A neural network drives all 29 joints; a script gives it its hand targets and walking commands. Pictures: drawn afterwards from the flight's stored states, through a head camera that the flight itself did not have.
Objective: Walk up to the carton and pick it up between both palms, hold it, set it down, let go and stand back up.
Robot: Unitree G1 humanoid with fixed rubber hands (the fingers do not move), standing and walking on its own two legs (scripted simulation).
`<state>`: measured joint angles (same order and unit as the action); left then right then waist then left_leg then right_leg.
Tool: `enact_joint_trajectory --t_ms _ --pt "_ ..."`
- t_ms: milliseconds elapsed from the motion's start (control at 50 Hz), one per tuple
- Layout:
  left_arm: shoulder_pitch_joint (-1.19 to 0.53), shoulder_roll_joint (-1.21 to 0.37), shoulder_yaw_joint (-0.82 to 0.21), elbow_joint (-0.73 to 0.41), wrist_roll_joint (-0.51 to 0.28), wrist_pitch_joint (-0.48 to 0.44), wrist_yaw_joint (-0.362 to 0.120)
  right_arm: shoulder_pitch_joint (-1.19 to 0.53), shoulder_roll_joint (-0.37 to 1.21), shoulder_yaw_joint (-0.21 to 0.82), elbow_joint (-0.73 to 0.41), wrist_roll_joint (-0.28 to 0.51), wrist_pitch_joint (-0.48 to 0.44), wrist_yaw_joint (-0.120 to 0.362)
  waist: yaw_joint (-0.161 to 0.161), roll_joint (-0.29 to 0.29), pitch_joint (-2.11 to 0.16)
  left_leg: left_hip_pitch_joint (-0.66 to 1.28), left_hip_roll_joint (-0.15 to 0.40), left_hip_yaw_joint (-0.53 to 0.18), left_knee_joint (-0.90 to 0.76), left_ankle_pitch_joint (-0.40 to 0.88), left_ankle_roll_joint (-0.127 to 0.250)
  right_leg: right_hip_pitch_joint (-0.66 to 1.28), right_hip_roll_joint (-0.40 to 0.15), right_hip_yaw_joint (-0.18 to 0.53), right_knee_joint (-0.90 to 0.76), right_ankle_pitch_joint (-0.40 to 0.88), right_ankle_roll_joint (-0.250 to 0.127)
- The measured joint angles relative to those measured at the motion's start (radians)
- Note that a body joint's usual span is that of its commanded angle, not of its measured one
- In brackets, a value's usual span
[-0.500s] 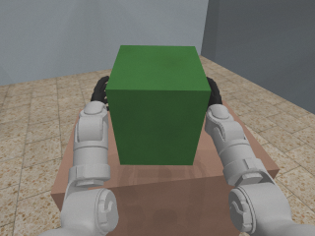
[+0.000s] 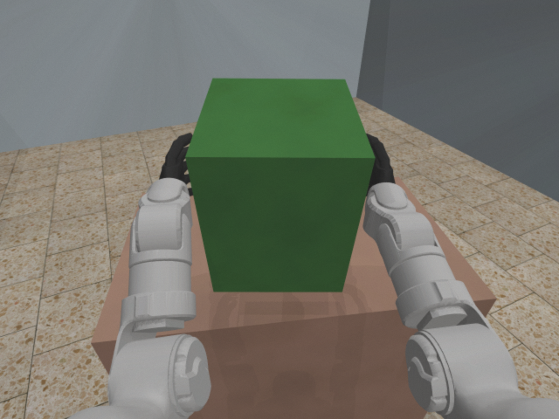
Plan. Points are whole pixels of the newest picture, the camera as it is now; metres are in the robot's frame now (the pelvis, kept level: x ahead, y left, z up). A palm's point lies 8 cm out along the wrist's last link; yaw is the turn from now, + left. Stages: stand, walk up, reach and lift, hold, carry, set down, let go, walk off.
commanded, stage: hold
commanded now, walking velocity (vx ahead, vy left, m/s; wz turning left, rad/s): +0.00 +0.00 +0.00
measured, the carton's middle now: (278, 186) +0.39 -0.01 +0.19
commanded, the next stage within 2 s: none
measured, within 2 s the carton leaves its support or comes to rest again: neither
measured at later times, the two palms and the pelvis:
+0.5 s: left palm (175, 186) +0.36 +0.14 +0.22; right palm (379, 186) +0.35 -0.15 +0.21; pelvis +0.00 +0.00 +0.00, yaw +0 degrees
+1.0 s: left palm (174, 185) +0.36 +0.14 +0.22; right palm (378, 185) +0.35 -0.15 +0.21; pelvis +0.00 +0.00 +0.00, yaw +0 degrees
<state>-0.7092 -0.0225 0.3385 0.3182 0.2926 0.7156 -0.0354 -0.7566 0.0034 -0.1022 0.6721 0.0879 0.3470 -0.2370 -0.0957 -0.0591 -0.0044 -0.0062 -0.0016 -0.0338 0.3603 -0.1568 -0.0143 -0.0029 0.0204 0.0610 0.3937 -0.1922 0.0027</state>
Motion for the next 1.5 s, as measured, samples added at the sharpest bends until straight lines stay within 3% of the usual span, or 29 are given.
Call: enact_joint_trajectory --t_ms 1500 --pt "0.000 0.001 -0.002 -0.006 0.000 0.001 0.000 -0.004 -0.002 0.000 -0.013 0.000 0.006 0.002 0.000 0.000 0.000 -0.005 0.000 0.000 0.000 0.001 0.000 -0.004 0.000 0.000 -0.002 0.001 0.000"
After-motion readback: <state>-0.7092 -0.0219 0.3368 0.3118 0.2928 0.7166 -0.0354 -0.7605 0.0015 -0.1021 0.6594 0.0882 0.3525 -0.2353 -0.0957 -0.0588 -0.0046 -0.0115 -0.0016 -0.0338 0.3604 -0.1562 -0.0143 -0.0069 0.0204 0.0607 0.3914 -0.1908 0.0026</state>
